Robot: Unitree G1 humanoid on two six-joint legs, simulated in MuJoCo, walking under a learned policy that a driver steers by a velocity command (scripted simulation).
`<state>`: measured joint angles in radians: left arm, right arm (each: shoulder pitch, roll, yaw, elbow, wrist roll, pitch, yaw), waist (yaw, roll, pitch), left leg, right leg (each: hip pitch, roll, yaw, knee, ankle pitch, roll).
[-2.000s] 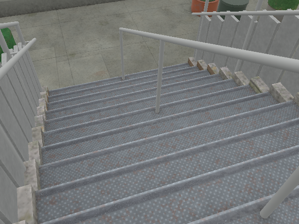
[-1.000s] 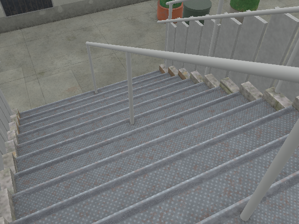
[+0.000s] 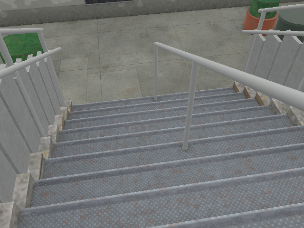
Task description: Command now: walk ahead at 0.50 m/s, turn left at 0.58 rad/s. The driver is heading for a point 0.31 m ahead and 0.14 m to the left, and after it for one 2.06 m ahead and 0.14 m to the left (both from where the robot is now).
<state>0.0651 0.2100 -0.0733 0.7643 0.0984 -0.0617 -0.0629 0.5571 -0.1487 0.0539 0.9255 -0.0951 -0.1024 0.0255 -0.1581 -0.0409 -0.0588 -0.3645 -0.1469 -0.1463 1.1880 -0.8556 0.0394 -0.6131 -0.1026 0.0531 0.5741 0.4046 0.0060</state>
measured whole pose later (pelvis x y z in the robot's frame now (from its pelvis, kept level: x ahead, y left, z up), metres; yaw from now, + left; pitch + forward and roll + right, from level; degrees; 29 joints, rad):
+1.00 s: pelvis +0.44 +0.04 -0.21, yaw +27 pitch -1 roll +2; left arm 0.11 0.23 0.03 0.81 0.11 -0.12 -0.05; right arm 0.52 -0.19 0.02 1.00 -0.11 -0.11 0.07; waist -0.02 -0.02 0.00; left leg -0.38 0.01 0.01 1.50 -0.81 0.04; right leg -0.32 0.00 -0.05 0.60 0.07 -0.05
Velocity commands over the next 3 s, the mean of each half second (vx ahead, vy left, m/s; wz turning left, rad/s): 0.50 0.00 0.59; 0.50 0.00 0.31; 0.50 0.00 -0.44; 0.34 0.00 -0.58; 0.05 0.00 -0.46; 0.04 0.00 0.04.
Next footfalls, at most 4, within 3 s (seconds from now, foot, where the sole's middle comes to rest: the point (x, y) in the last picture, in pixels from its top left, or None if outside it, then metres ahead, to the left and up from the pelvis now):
0.04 right None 0.18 -0.14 -0.84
0.68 left None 0.28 0.12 -0.84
0.98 right None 0.53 0.00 -1.01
1.44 left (77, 226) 0.78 0.35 -1.18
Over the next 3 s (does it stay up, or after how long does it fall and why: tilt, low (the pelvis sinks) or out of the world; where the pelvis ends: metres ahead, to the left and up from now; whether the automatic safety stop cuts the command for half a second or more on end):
stays up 1.09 0.16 -0.58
